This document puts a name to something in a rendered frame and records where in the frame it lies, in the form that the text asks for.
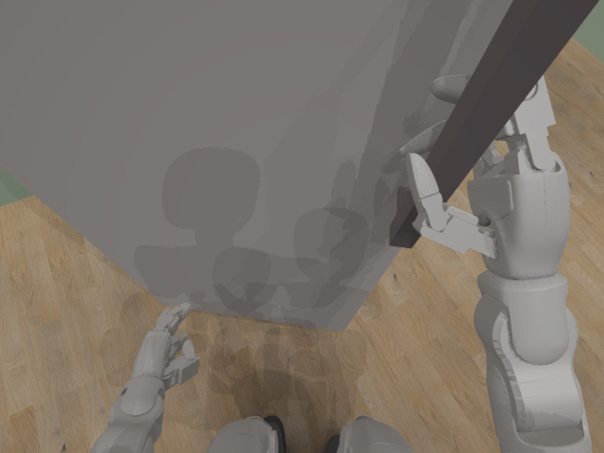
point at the robot left forearm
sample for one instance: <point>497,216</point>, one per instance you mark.
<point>135,419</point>

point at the robot left hand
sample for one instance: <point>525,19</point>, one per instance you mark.
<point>157,354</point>

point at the robot right hand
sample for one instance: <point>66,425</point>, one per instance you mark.
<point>525,194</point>

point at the handle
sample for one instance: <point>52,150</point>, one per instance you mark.
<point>531,35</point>

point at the robot right forearm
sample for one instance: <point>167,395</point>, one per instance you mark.
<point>530,338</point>

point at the robot right thigh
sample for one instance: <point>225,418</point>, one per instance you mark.
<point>371,436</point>

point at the fridge door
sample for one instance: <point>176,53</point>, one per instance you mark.
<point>239,155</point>

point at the robot left foot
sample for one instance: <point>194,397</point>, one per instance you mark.
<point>276,424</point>

